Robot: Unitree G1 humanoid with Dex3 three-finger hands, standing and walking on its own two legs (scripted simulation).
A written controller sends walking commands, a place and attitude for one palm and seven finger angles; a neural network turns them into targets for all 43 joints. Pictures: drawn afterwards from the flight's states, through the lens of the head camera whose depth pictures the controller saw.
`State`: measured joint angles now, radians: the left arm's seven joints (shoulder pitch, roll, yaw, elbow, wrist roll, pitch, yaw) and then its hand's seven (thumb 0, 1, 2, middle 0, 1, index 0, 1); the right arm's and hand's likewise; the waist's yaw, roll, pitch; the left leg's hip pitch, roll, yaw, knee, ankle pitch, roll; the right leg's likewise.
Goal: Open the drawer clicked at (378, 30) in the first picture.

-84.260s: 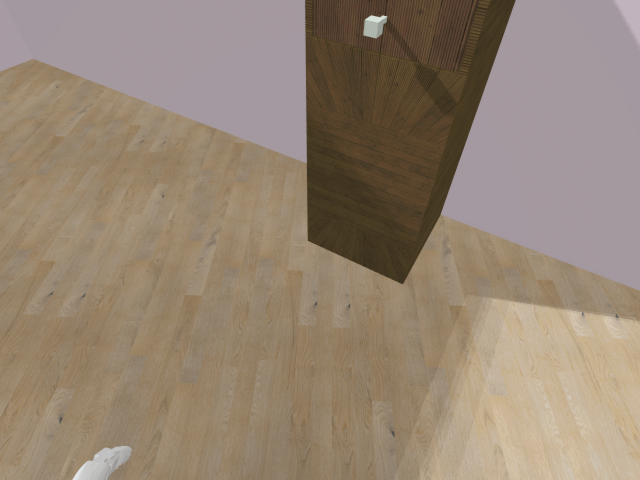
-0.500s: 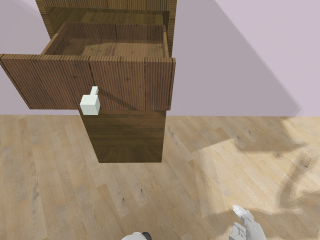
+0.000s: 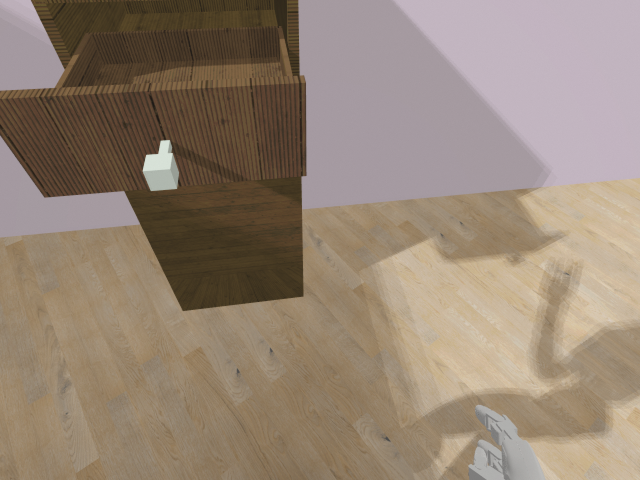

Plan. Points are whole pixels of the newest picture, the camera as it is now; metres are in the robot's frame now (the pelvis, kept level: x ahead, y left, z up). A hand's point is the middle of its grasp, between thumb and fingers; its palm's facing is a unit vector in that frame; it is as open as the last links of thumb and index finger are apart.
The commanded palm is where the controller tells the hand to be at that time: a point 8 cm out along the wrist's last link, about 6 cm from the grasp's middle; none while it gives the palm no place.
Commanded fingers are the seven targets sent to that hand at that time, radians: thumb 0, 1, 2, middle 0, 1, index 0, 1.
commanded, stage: stop stepping back and stand still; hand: left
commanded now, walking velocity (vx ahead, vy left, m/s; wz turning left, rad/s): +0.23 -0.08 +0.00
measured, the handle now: (163, 162) +0.47 +0.21 +0.15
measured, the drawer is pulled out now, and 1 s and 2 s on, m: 0.30 0.30 0.30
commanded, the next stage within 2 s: let the arm hang, fingers relaxed in 1.76 s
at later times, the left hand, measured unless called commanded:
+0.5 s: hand out of the picture +0.21 +0.22 +0.26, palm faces +0.45 -0.80 -0.39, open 7.4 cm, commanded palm +0.11 +0.29 +0.33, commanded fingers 0.00 0.90 0.90 -0.20 -0.30 -0.20 -0.30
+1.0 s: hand out of the picture +0.18 +0.23 +0.26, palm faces +0.40 -0.78 -0.48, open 7.4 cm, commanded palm +0.11 +0.31 +0.33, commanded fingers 0.00 0.90 0.90 -0.20 -0.30 -0.20 -0.30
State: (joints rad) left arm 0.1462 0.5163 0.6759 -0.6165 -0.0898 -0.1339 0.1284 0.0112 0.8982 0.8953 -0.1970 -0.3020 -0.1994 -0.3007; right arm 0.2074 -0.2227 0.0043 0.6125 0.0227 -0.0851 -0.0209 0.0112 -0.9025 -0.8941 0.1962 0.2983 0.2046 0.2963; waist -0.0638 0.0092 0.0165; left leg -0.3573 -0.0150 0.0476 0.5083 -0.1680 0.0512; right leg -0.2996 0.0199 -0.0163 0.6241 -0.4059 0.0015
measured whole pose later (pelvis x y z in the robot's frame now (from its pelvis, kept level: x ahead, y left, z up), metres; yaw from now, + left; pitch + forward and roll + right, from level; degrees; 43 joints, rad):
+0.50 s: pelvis -0.01 +0.00 +0.00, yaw +2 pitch +1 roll -1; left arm 0.35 0.39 0.48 -0.70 -0.05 -0.17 0.11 0.02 0.90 0.90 -0.19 -0.30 -0.19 -0.30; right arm 0.21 -0.19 0.04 0.59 0.02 -0.09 -0.02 0.01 -0.90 -0.89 0.20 0.30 0.21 0.30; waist -0.07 0.03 -0.01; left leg -0.33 0.02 0.03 0.58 -0.27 0.01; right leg -0.28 0.03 -0.04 0.55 -0.29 -0.04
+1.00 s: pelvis -0.01 +0.02 +0.00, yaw +2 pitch +1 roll -1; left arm 0.48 0.47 0.51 -0.85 -0.05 -0.20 0.10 0.02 0.89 0.89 -0.21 -0.30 -0.21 -0.30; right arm 0.22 -0.21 0.00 0.55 0.02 -0.07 -0.04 0.01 -0.90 -0.89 0.20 0.30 0.21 0.30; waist -0.04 -0.01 0.00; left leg -0.30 0.01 0.03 0.52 -0.24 0.03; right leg -0.25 0.02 -0.01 0.47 -0.24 0.00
